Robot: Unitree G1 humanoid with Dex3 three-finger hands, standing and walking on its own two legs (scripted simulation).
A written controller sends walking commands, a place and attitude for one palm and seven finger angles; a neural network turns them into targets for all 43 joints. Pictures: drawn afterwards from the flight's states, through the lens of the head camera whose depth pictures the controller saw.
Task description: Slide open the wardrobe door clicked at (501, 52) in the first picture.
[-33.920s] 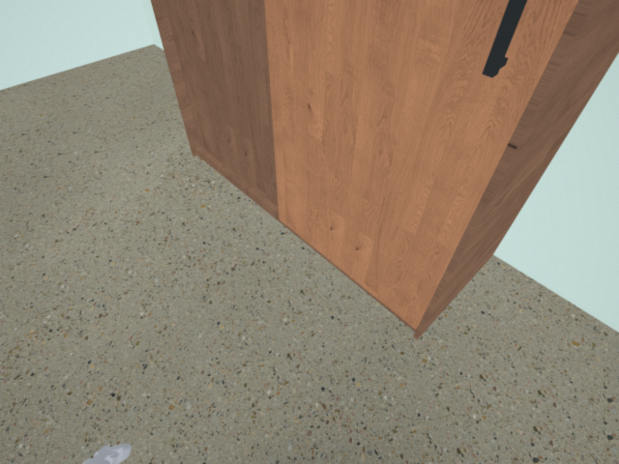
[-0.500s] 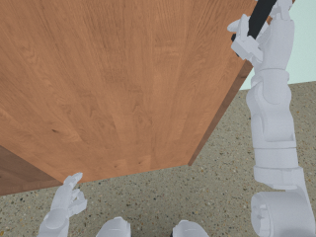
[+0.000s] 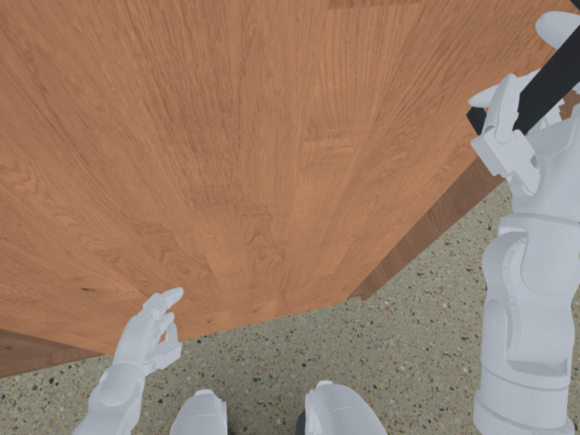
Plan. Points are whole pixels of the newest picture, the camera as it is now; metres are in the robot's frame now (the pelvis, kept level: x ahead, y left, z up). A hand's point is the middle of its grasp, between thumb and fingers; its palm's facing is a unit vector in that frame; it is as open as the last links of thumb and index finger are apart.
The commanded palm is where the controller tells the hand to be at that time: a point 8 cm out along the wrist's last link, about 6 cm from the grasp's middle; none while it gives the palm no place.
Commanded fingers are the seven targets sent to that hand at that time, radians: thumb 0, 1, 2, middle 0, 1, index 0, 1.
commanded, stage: step sideways, sliding the door along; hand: right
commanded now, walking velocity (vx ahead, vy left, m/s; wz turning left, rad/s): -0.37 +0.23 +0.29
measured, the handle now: (529, 79) +0.39 -0.18 +0.26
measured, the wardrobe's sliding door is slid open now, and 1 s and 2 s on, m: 0.08 0.22 0.36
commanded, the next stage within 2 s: none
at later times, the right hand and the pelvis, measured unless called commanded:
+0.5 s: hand (420, 157) +0.33 -0.09 +0.23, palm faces +0.01 +1.00 -0.05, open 7.2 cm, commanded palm +0.30 -0.09 +0.21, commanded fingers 0.00 -0.90 -0.90 0.45 1.40 0.45 1.40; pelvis +0.03 +0.01 +0.01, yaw +7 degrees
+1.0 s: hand (337, 172) +0.31 -0.02 +0.23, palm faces +0.01 +1.00 -0.02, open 7.4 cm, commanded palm +0.28 -0.02 +0.22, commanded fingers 0.00 -0.90 -0.90 0.45 1.40 0.45 1.40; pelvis -0.02 +0.06 +0.00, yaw +8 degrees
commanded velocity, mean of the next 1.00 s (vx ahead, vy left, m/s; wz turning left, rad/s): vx -0.28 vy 0.27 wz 0.16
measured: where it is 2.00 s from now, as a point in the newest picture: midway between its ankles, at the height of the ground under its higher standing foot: outside the picture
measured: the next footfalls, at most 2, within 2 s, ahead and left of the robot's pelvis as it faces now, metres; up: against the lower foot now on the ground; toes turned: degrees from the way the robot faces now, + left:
right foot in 0.04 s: +0.02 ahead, -0.09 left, +0.00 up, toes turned -6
left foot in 0.64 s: +0.09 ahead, +0.18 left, +0.00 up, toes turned +10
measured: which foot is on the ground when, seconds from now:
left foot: down 0.00-0.02, up 0.04-0.62, down 0.64-0.92, up 0.94-1.00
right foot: up 0.00-0.02, down 0.04-1.00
